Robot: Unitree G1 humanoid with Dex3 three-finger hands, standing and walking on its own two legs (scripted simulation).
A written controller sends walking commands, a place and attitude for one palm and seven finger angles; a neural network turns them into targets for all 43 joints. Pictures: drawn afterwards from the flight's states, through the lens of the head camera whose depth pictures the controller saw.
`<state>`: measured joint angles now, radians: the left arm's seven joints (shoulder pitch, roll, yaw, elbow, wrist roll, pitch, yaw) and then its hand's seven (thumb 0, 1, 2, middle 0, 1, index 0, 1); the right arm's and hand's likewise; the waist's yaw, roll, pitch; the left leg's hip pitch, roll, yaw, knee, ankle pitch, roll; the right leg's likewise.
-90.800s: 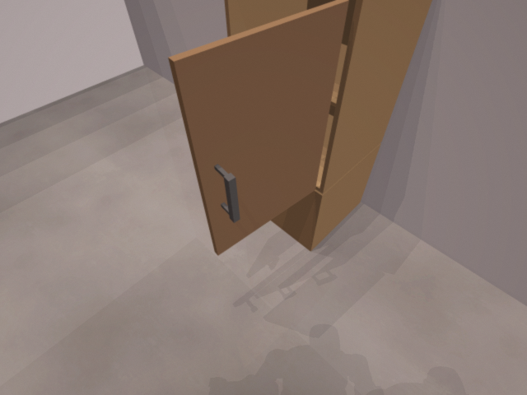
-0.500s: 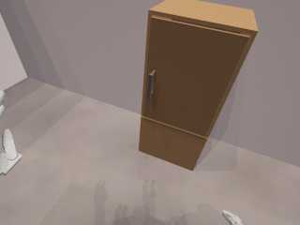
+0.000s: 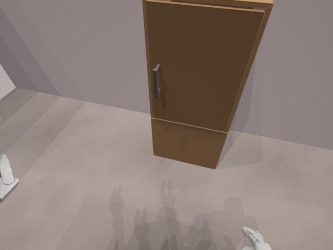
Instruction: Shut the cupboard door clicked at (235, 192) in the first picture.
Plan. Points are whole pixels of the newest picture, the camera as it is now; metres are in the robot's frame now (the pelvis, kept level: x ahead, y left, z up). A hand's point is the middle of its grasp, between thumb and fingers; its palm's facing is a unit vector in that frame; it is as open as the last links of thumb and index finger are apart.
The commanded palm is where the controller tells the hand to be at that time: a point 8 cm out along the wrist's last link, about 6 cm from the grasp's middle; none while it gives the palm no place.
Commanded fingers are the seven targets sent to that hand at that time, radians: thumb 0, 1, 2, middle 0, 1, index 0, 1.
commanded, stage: stop stepping back and stand still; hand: left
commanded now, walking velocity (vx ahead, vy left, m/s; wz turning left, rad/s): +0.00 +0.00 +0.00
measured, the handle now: (157, 81) +0.83 +0.07 -0.07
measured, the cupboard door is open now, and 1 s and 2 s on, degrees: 0 0 0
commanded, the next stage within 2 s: let the arm hang, fingers relaxed in 0.34 s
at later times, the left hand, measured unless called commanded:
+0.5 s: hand (36, 186) +0.22 +0.26 +0.11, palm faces +0.32 -0.81 -0.49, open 7.4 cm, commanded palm none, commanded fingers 0.00 0.90 0.90 -0.20 -0.30 -0.20 -0.30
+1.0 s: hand out of the picture -0.10 +0.20 -0.17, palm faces +0.06 -0.98 -0.18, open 7.3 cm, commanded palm none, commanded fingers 0.00 0.90 0.90 -0.20 -0.30 -0.20 -0.30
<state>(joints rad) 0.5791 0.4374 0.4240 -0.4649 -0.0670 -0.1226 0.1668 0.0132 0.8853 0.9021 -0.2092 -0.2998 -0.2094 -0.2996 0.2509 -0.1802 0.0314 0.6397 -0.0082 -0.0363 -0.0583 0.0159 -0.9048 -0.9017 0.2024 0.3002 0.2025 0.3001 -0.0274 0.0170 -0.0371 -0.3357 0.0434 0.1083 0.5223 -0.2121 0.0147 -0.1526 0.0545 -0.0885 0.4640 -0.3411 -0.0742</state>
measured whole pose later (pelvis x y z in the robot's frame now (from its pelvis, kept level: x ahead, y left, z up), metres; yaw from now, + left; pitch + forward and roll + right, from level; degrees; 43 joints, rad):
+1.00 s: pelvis -0.02 +0.03 +0.01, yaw +1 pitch -2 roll -1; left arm 0.41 0.15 0.01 1.16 0.01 0.02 0.03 0.00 0.93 0.90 -0.20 -0.30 -0.20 -0.30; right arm 0.33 -0.15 0.01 1.11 -0.02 0.03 -0.03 0.01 -0.91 -0.90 0.20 0.30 0.20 0.30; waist 0.00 0.00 0.07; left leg -0.25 -0.01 0.10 0.43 -0.15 0.06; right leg -0.07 0.01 -0.09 0.39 -0.29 -0.03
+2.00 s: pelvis -0.01 +0.04 +0.01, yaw -1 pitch -2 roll +0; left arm 0.32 0.16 0.01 1.16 0.02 -0.01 0.04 0.00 0.90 0.90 -0.20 -0.30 -0.20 -0.30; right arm 0.27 -0.17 0.00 1.13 -0.02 0.00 -0.03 0.01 -0.91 -0.90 0.20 0.30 0.20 0.30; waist -0.01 0.00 0.04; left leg -0.21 -0.03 0.14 0.37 -0.14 0.07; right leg -0.06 -0.01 -0.06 0.38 -0.29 -0.01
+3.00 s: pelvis +0.02 +0.03 +0.01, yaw -1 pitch -2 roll +1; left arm 0.32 0.13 0.00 1.16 0.01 -0.01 0.04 0.00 0.90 0.90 -0.20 -0.30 -0.20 -0.30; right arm 0.26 -0.15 0.01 1.15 -0.02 0.00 -0.04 0.01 -0.91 -0.90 0.20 0.30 0.20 0.30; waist 0.00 -0.01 0.05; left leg -0.17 -0.02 0.12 0.38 -0.19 0.05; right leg 0.00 0.00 -0.06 0.34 -0.31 -0.03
